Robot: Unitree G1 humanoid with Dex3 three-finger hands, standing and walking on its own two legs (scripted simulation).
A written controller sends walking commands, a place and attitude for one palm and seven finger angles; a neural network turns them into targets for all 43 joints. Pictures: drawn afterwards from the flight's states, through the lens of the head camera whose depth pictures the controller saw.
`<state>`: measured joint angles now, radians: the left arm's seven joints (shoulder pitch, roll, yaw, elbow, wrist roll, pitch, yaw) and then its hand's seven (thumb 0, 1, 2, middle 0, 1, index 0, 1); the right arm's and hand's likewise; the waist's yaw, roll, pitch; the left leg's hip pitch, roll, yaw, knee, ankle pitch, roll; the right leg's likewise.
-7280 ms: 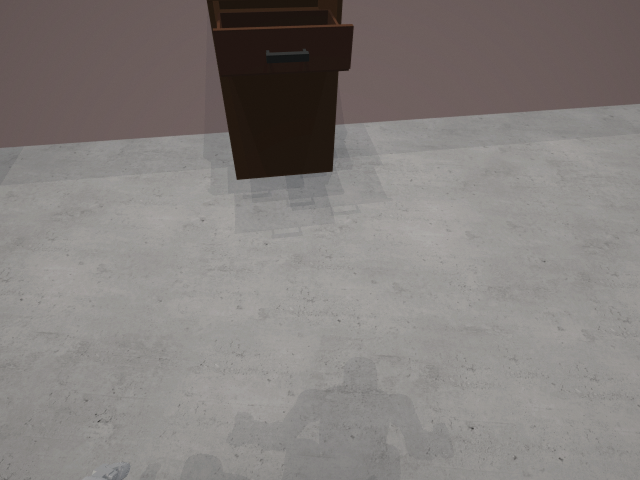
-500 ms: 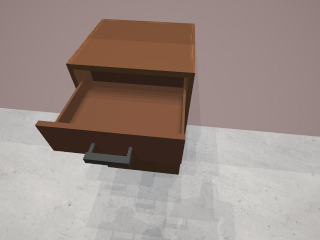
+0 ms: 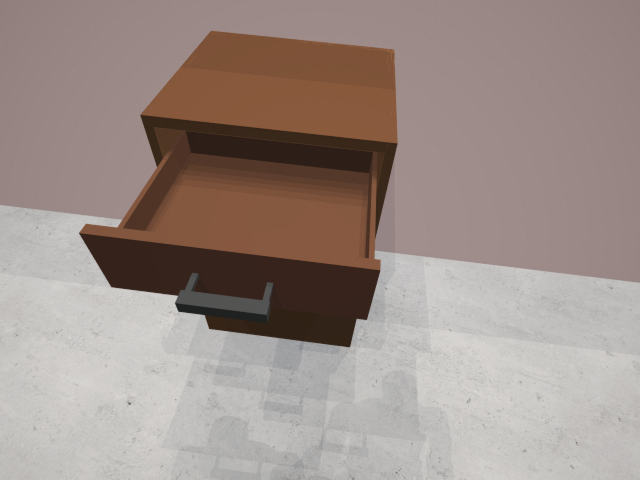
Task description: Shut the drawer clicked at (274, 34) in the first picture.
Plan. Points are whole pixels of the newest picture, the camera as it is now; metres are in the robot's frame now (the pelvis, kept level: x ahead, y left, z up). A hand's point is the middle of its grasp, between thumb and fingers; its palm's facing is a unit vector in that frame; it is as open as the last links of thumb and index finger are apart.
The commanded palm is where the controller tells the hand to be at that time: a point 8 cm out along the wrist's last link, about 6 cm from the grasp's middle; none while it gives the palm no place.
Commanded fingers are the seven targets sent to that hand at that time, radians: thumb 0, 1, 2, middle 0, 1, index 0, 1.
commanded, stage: shuffle to correct the standing spot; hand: left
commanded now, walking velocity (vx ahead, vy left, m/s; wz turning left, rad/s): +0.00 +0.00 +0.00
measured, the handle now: (227, 295) +0.38 +0.17 -0.03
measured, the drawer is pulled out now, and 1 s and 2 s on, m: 0.29 0.29 0.29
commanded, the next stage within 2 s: come to a stop and stand still in 0.30 s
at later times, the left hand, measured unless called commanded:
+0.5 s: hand out of the picture +0.03 +0.15 -0.19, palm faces +0.03 -0.99 -0.17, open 7.4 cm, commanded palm none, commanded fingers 0.00 0.90 0.90 -0.20 -0.30 -0.20 -0.30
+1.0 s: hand out of the picture +0.12 +0.20 -0.18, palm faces +0.00 -0.97 -0.24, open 7.4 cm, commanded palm none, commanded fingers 0.00 0.90 0.90 -0.20 -0.30 -0.20 -0.30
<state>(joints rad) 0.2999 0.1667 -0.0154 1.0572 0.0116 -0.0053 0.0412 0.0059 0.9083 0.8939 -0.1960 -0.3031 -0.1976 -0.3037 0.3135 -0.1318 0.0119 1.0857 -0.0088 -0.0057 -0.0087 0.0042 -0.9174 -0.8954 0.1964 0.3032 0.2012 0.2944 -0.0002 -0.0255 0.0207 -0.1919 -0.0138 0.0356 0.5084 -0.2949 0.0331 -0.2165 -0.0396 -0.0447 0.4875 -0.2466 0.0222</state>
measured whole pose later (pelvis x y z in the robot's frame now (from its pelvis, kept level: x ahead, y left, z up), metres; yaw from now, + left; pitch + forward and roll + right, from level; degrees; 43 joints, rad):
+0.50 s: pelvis +0.07 -0.01 -0.01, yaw -1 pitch +0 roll -1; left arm 0.37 0.14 0.01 1.10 0.02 -0.04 0.04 0.00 0.90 0.89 -0.20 -0.30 -0.20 -0.30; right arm 0.33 -0.13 0.00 1.13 -0.01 -0.02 -0.02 0.00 -0.91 -0.90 0.20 0.30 0.20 0.29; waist 0.00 -0.01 0.02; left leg -0.16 0.02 0.06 0.61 -0.43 0.01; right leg -0.19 -0.01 -0.04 0.58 -0.39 0.00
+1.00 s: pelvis +0.08 +0.01 +0.00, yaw -2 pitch +2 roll +0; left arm 0.24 0.20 0.02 1.00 0.01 0.01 0.06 0.01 0.91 0.89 -0.20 -0.30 -0.20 -0.30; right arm 0.23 -0.15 -0.02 1.06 0.00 0.00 -0.04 0.00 -0.93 -0.90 0.20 0.30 0.20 0.29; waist 0.01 -0.02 0.05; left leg -0.12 -0.01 0.11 0.47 -0.39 0.04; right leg -0.20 -0.05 -0.04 0.54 -0.35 0.03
